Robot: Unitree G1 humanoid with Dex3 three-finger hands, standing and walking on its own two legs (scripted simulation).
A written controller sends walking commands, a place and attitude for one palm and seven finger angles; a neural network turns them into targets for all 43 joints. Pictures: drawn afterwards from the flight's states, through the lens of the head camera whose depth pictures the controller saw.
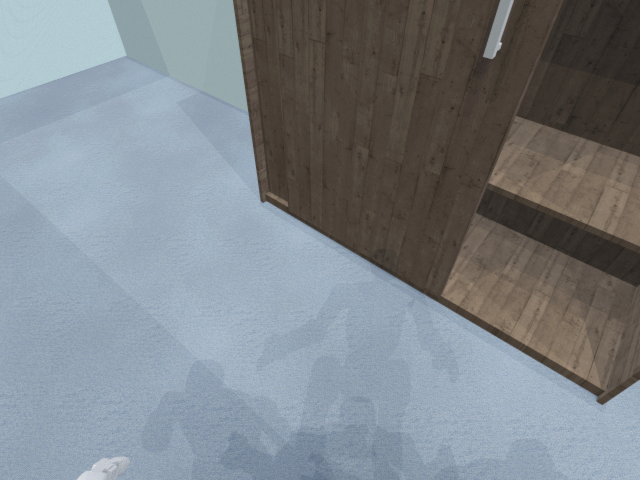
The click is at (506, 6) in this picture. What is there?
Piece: wardrobe's sliding door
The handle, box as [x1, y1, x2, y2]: [483, 0, 513, 58]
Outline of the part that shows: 513,0 500,0 483,56 492,58 500,47 501,43 499,41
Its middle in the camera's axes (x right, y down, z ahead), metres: +0.37 -0.46 +0.75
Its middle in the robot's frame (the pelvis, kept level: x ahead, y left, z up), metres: +0.91 -0.32 +0.25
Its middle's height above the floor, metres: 1.02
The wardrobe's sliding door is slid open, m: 0.56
